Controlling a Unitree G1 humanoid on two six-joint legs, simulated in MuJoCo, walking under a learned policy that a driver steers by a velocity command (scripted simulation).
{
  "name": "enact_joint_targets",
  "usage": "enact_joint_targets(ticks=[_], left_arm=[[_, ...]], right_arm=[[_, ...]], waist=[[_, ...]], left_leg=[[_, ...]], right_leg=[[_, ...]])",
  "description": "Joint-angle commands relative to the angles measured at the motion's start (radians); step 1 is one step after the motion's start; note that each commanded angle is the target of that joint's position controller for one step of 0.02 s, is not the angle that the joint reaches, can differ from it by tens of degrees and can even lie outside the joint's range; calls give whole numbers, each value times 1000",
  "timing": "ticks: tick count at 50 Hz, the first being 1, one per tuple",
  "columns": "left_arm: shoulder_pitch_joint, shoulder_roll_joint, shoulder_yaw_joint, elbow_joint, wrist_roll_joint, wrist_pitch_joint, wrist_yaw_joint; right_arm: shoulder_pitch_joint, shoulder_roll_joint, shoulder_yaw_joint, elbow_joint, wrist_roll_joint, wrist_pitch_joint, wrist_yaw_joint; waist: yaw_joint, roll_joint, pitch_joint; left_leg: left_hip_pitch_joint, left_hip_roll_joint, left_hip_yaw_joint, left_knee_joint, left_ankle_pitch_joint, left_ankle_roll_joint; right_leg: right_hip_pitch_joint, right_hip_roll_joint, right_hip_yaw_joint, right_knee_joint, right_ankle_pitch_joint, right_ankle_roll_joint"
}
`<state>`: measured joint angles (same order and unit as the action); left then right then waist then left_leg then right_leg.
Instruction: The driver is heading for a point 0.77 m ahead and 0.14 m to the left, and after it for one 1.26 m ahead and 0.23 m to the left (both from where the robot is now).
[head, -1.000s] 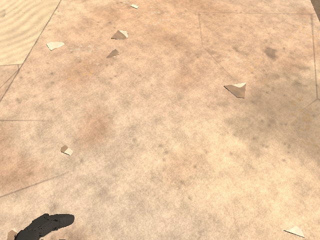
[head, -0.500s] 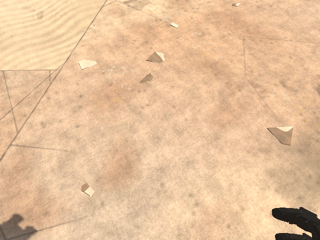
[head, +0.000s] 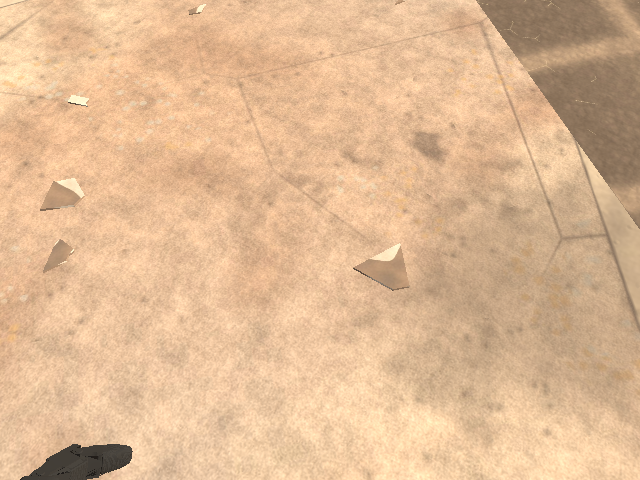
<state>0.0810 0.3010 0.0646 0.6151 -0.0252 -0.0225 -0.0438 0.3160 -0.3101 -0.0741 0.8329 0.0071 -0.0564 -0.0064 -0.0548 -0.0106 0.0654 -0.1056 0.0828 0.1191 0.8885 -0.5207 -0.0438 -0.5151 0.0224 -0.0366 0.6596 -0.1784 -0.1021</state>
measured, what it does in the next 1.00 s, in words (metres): walks ahead, turning left: left foot, then right foot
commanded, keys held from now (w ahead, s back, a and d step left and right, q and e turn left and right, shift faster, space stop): w+e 0.04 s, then w+q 0.60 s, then q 0.36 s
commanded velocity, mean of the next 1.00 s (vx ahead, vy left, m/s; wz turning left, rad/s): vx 0.41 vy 0.00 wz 0.28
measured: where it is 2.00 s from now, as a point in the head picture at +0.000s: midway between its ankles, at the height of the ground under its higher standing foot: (282, 388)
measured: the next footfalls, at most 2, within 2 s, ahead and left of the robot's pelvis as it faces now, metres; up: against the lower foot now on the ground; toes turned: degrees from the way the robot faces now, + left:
left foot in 0.50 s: +0.46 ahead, +0.14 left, +0.00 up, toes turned +6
right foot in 0.94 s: +0.73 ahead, +0.01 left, +0.00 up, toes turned +26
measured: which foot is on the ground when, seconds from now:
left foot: up 0.00-0.48, down 0.50-0.94, up 0.96-1.00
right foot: down 0.00-0.52, up 0.54-0.92, down 0.94-1.00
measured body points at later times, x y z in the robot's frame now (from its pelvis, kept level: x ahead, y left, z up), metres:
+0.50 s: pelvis +0.30 +0.03 +0.00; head +0.33 +0.04 +0.45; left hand +0.31 +0.33 -0.12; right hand +0.51 -0.20 -0.09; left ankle +0.42 +0.13 -0.72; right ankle +0.11 -0.08 -0.71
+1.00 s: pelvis +0.55 +0.05 +0.01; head +0.59 +0.06 +0.46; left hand +0.65 +0.36 -0.07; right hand +0.75 -0.19 -0.10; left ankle +0.42 +0.13 -0.68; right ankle +0.70 -0.01 -0.72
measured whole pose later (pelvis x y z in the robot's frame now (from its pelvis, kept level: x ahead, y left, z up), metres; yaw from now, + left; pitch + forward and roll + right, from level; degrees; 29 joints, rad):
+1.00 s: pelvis +0.55 +0.05 +0.01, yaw +23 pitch +2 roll +0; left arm 0.07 0.27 0.04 0.67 0.03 -0.07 0.01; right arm 0.27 -0.32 -0.07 0.70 0.01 0.02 -0.03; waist -0.05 0.02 0.03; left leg -0.31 -0.13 -0.20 0.93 -0.58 0.00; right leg -0.48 0.04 0.04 0.52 -0.09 -0.02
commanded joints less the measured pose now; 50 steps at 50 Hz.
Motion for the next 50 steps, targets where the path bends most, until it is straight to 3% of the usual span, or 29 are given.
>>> enact_joint_targets(ticks=[1,2,3,4,6,9,13,18,21,23,24,25,26,27,28,29,30,31,33,35,38,42,45,46,47,48,49,50], left_arm=[[310,194,61,-1,7,-26,10],[254,173,54,-3,7,-33,12],[183,127,39,-10,12,-33,16],[143,96,26,-23,29,-36,20],[131,89,22,-10,32,-47,23],[165,117,26,32,32,-63,30],[186,119,20,70,35,-69,39],[247,136,28,136,28,-61,40],[250,146,35,155,21,-40,49],[225,174,42,147,20,-25,62],[211,180,42,142,21,-15,70],[205,171,36,133,22,-12,79],[299,92,6,93,44,-34,74],[299,41,-19,91,52,-67,54],[206,123,1,72,9,-97,34],[127,128,-2,42,-10,-113,27],[98,120,-2,34,7,-119,30],[99,129,7,36,30,-113,37],[139,116,10,37,41,-93,41],[148,93,3,38,46,-74,52],[73,53,-11,26,49,-68,57],[-28,67,-6,-1,30,-65,44],[18,110,16,9,35,-74,40],[64,116,21,20,42,-81,42],[117,160,30,19,60,-85,51],[127,190,29,5,83,-73,60],[163,183,38,25,52,-51,57],[119,121,24,-1,40,-39,60]], right_arm=[[-119,-146,-11,-164,37,-77,19],[-129,-130,-5,-163,24,-86,12],[-106,-128,-8,-139,2,-83,6],[-72,-128,-10,-122,-2,-70,9],[-36,-102,-7,-98,-3,-44,13],[-99,-68,5,-110,-3,-20,9],[-195,-46,15,-123,8,-27,24],[-302,-38,23,-169,19,-31,52],[-317,-39,22,-198,13,-33,73],[-244,-73,6,-197,7,-26,75],[-139,-109,-15,-177,5,-22,71],[9,-163,-42,-148,8,-19,59],[131,-279,-75,-140,4,-13,45],[137,-238,-59,-143,21,-17,45],[129,-172,-39,-144,15,-15,40],[72,-148,-32,-155,10,-14,36],[9,-133,-26,-168,8,-12,34],[-36,-109,-17,-182,1,-13,31],[-87,-110,-16,-206,-7,-10,24],[-95,-138,-25,-204,-9,-9,12],[-74,-163,-37,-186,8,14,-9],[-17,-153,-38,-163,18,52,-27],[-56,-131,-36,-182,11,64,-36],[-84,-114,-31,-195,12,65,-36],[-71,-65,-15,-216,0,60,-33],[94,-4,2,-207,-13,54,-29],[192,-87,-5,-198,6,55,-20],[124,-162,-29,-176,18,70,-23]], waist=[[182,-106,-279],[137,-31,-202],[91,-8,-155],[57,-38,-143],[36,-43,-135],[52,-32,-77],[97,-36,-30],[146,-18,24],[134,-29,14],[84,-70,-60],[23,-76,-129],[-56,-45,-213],[-46,150,-362],[-32,237,-473],[-73,156,-393],[-61,84,-265],[-19,6,-165],[17,9,-122],[65,53,-88],[83,52,-76],[53,78,-110],[11,114,-146],[53,137,-150],[85,130,-161],[93,44,-251],[19,-201,-342],[9,-296,-432],[41,-161,-345]], left_leg=[[-747,-46,-203,472,33,46],[-706,-5,-202,389,119,55],[-635,34,-195,305,174,48],[-557,61,-198,268,214,43],[-496,67,-176,224,247,23],[-547,74,-167,106,391,-2],[-530,43,-150,-139,654,17],[-589,0,-153,-294,659,57],[-610,-29,-121,-328,521,96],[-481,-94,-54,-316,407,132],[-338,-135,-27,-326,391,157],[-87,-131,-75,-361,456,199],[337,119,-484,-340,443,359],[528,253,-934,-520,299,476],[493,225,-848,-565,192,415],[352,191,-720,-581,206,373],[190,157,-631,-603,294,353],[76,123,-566,-625,395,341],[-55,87,-505,-654,589,348],[-154,59,-401,-633,883,344],[-225,-30,-296,-575,940,269],[-155,-25,-391,-501,745,213],[-77,-8,-505,-385,666,184],[-87,-41,-502,-310,620,156],[-150,-104,-449,-132,460,113],[-366,-232,-344,115,-167,50],[-474,-186,-299,307,-226,17],[-516,-137,-292,388,-135,-16]], right_leg=[[820,-326,716,-379,-205,-249],[678,-284,605,-374,-102,-218],[551,-254,488,-378,26,-190],[463,-233,423,-398,129,-180],[377,-221,342,-436,259,-184],[338,-208,227,-489,319,-170],[354,-170,96,-527,243,-105],[526,-238,43,-521,252,-89],[646,-273,19,-432,452,-65],[673,-264,-15,-286,824,-36],[652,-243,-43,-132,959,-15],[517,-208,-75,91,890,24],[120,-93,-87,485,428,91],[-152,80,72,706,-379,122],[-262,5,174,750,-342,96],[-283,-42,155,689,-261,80],[-256,-77,139,584,-209,82],[-189,-106,136,502,-171,91],[-109,-112,122,433,-152,124],[-61,-91,87,332,-123,167],[48,-26,57,100,102,193],[99,29,95,-99,226,185],[136,14,140,-187,186,147],[212,-10,130,-259,274,123],[396,-148,226,-246,492,65],[659,-393,482,-190,889,-88],[708,-525,714,-220,680,-211],[630,-448,627,-252,467,-181]])
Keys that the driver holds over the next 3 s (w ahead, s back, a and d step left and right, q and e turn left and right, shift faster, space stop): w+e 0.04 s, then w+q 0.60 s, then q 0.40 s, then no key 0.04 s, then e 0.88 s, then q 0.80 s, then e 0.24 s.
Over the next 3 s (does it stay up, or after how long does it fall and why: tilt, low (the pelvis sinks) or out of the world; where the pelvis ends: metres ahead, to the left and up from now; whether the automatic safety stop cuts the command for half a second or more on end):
stays up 0.60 0.14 0.02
